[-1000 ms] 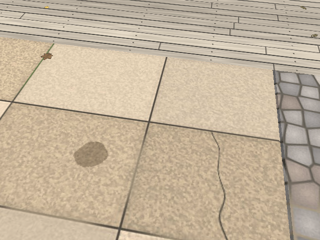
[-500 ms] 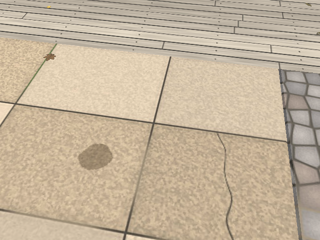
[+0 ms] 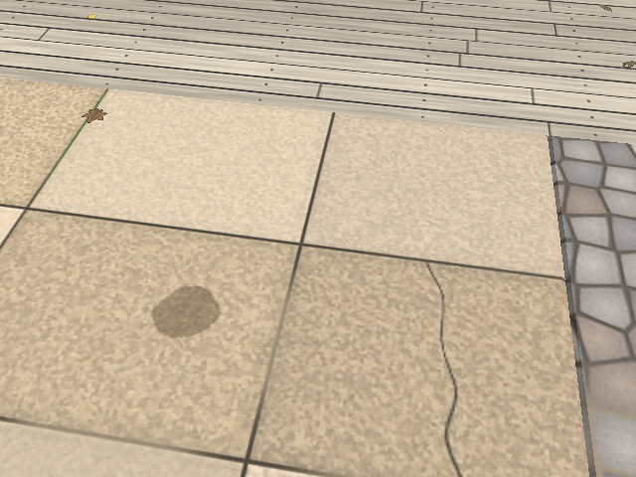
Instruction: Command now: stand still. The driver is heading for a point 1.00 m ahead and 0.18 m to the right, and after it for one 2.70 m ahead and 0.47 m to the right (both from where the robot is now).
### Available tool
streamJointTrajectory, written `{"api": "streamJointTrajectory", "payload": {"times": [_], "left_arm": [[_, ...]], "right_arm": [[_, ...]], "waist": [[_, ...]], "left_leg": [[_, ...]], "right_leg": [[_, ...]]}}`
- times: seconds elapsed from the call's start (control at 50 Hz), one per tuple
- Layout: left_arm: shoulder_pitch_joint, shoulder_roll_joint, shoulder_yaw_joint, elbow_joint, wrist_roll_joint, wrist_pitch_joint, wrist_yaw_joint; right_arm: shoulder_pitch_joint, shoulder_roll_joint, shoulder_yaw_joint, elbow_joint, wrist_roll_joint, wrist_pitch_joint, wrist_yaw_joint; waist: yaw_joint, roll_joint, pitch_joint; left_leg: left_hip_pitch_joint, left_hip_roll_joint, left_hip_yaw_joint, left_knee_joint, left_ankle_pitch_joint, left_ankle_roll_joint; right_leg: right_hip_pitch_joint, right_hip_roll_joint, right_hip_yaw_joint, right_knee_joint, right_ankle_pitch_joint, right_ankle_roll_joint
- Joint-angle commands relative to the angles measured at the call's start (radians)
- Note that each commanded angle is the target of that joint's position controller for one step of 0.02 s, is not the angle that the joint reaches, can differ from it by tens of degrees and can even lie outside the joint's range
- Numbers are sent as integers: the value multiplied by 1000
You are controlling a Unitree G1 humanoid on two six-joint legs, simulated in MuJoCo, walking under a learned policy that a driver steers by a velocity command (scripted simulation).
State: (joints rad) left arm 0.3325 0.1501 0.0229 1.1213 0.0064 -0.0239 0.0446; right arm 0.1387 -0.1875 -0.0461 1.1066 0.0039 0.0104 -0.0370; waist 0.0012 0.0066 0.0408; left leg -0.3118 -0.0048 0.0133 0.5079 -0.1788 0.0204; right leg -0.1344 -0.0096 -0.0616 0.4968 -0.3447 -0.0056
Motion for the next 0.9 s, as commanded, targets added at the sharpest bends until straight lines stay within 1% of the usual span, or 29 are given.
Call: {"api": "streamJointTrajectory", "payload": {"times": [0.02, 0.06, 0.1, 0.12, 0.16, 0.18, 0.2, 0.26, 0.3, 0.32, 0.34, 0.36, 0.38, 0.4, 0.42, 0.44, 0.46, 0.5, 0.58, 0.62, 0.68, 0.72, 0.74, 0.76, 0.78, 0.8, 0.82, 0.84, 0.9], "left_arm": [[86, 79, 12, -9, -1, -5, 2], [112, 75, 12, 1, -2, -3, 2], [111, 121, 28, -11, -14, 0, 7], [128, 138, 34, -20, -20, -3, 9], [148, 210, 59, -25, -30, -23, 9], [143, 208, 63, -30, -26, -35, 7], [146, 190, 60, -34, -21, -46, 4], [113, 180, 59, -53, -33, -56, -14], [77, 198, 61, -65, -35, -47, -24], [67, 204, 60, -71, -30, -48, -25], [19, 177, 51, -89, -30, -54, -27], [13, 93, 30, -136, -28, -71, -25], [-22, 96, 33, -155, -42, -89, -23], [-31, 117, 38, -162, -60, -97, -28], [-31, 133, 42, -155, -53, -96, -31], [-25, 134, 50, -146, -39, -92, -26], [-20, 146, 61, -140, -30, -80, -22], [-17, 125, 64, -139, -30, -56, -25], [-167, 69, 41, -191, -21, -37, -22], [-211, 89, 39, -200, -20, -28, -25], [-229, 121, 42, -198, -17, -21, -31], [-176, 157, 56, -172, -1, -27, -30], [-125, 226, 75, -159, 5, -29, -23], [-98, 257, 78, -152, 10, -28, -20], [-60, 175, 58, -133, 7, -20, -25], [-84, 132, 42, -128, 2, -17, -29], [-139, 136, 37, -136, 5, -17, -30], [-191, 161, 39, -153, 8, -18, -30], [-297, 247, 66, -217, 1, -8, -12]], "right_arm": [[-1, -95, -12, -30, 0, -8, -3], [20, -86, -10, -17, 0, -7, -3], [28, -105, -18, -16, 10, -10, -4], [-2, -105, -19, -30, 12, -19, -2], [-74, -73, -13, -69, 21, -53, 15], [-92, -78, -15, -81, 22, -67, 24], [-104, -82, -16, -91, 26, -78, 31], [-100, -80, -18, -101, 39, -103, 46], [48, -75, -29, -38, 36, -103, 52], [165, -101, -47, 1, 34, -97, 50], [308, -159, -70, 29, 33, -96, 45], [442, -279, -92, 36, 25, -100, 41], [399, -221, -60, 36, 1, -115, 48], [287, -182, -40, 3, -1, -126, 47], [200, -140, -24, -27, 0, -129, 50], [151, -130, -16, -41, -2, -127, 56], [132, -107, -6, -47, -1, -122, 55], [166, -101, 3, -33, -14, -112, 44], [146, -143, 9, -40, -23, -97, 14], [173, -170, 2, -32, -17, -88, 11], [164, -154, 1, -25, 3, -79, 13], [165, -142, 0, -17, 14, -76, 15], [202, -144, -4, -14, -1, -79, 15], [328, -74, 11, 9, -22, -83, 16], [330, -39, 22, 19, -17, -72, 11], [260, -53, 18, -2, -1, -54, 7], [203, -66, 15, -21, 8, -36, 0], [171, -82, 9, -29, 2, -22, -7], [138, -115, -7, -51, -7, -4, -27]], "waist": [[0, -10, 10], [2, -17, -10], [8, -61, 38], [26, -80, 73], [47, -183, 144], [50, -175, 168], [51, -157, 178], [28, -118, 146], [-41, -116, 85], [-92, -108, 33], [-164, -1, -18], [-182, 296, -108], [-141, 244, -116], [-87, 158, -33], [-49, 89, -12], [-20, 40, -2], [-2, 44, -2], [13, 70, -10], [14, 72, -17], [-5, 92, -46], [1, 89, -43], [36, 43, -59], [32, -15, -105], [-28, -126, -204], [3, -188, -278], [4, -194, -241], [-5, -176, -192], [-14, -153, -157], [-35, -148, -108]], "left_leg": [[125, 46, -58, -68, 75, 44], [130, 32, -43, -64, -33, 44], [39, -17, 7, 0, -338, 46], [-45, -25, 19, 49, -395, 48], [-214, -8, 56, 249, -230, 48], [-291, 35, 25, 322, -231, 57], [-360, 62, 2, 366, -275, 65], [-271, 65, 38, 186, -259, 70], [75, -24, 134, 61, -91, 52], [238, -57, 142, 54, -62, 52], [386, 49, -26, -28, -109, 97], [550, 320, -528, -239, -224, 245], [503, 416, -751, -329, -148, 304], [428, 415, -624, -288, 4, 282], [354, 364, -444, -258, 182, 238], [287, 314, -314, -254, 313, 201], [241, 260, -209, -261, 387, 165], [198, 218, -119, -263, 550, 151], [144, 178, -7, -243, 677, 147], [151, 190, -9, -221, 679, 154], [170, 212, -39, -168, 618, 153], [169, 166, -37, -77, 531, 109], [134, 112, -8, 2, 428, 66], [-12, 43, 27, 111, 112, 12], [-19, 11, 30, 234, -194, -29], [-42, 7, 7, 286, -395, -44], [-69, 21, -16, 309, -461, -50], [-66, 30, -25, 309, -443, -54], [-41, 24, -20, 298, -350, -53]], "right_leg": [[-162, -37, 40, -132, 32, -21], [-153, -34, 38, -144, -59, -28], [-172, -58, 89, -170, -309, -79], [-163, -107, 159, -213, -419, -116], [-89, -303, 404, -342, -483, -214], [-58, -358, 457, -354, -425, -241], [-5, -368, 460, -344, -335, -243], [31, -287, 309, -288, -133, -183], [-146, -204, 189, -198, -36, -149], [-213, -168, 148, -102, 117, -131], [-309, -102, 54, 167, 256, -79], [-543, 33, -37, 576, 38, -4], [-628, 42, 128, 797, -186, -14], [-682, -10, 162, 880, -148, -38], [-648, -57, 142, 871, -69, -53], [-606, -86, 126, 806, -6, -57], [-545, -105, 108, 734, 28, -57], [-474, -90, 74, 647, 72, -40], [-368, -62, 43, 282, 190, 0], [-302, -38, 26, 199, 225, 6], [-246, -28, 36, 105, 251, -22], [-117, -13, 35, -53, 415, -62], [9, -80, 104, -38, 758, -90], [223, -201, 216, 44, 1004, -193], [230, -297, 324, 3, 945, -287], [158, -311, 380, -67, 756, -300], [86, -296, 390, -116, 557, -272], [9, -278, 392, -149, 421, -247], [-142, -247, 393, -218, 232, -217]]}}
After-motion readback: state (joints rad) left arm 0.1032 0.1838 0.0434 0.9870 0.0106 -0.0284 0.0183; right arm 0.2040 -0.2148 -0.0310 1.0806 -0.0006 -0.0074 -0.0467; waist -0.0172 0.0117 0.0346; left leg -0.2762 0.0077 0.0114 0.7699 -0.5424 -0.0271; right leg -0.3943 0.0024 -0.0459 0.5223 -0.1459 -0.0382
